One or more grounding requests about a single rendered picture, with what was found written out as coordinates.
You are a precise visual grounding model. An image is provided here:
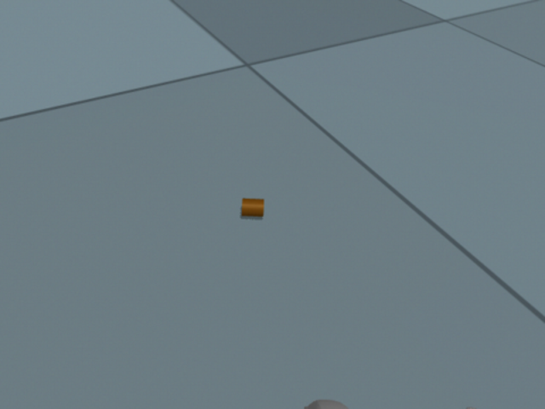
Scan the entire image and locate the can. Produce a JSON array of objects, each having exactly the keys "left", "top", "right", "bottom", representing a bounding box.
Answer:
[{"left": 242, "top": 199, "right": 264, "bottom": 216}]

